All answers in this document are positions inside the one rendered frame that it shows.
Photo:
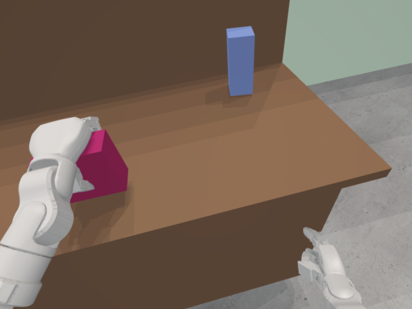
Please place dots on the robot right forearm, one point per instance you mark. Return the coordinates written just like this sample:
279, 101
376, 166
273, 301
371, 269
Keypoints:
340, 293

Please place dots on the sponge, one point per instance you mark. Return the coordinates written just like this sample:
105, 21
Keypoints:
102, 165

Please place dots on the right robot hand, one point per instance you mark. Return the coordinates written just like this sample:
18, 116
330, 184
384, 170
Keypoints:
323, 262

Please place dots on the table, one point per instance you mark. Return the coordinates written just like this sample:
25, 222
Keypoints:
219, 187

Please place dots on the left robot hand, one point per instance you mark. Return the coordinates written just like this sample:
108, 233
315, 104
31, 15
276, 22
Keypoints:
68, 138

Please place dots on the robot left forearm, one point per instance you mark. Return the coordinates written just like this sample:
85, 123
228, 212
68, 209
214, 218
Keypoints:
43, 219

